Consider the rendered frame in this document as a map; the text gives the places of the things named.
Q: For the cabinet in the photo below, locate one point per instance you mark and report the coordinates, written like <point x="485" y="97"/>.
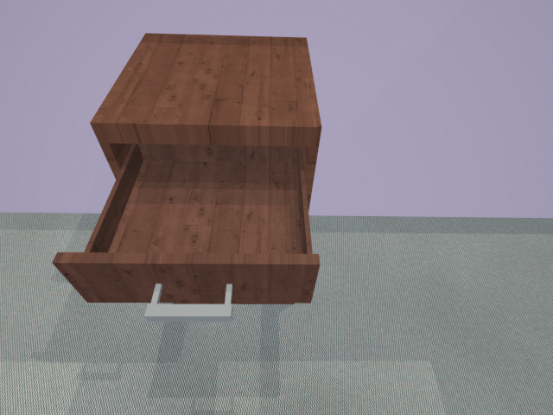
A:
<point x="213" y="90"/>

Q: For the drawer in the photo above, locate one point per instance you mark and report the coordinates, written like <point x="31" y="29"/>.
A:
<point x="195" y="218"/>

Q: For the handle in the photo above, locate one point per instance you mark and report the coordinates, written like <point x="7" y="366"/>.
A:
<point x="156" y="312"/>

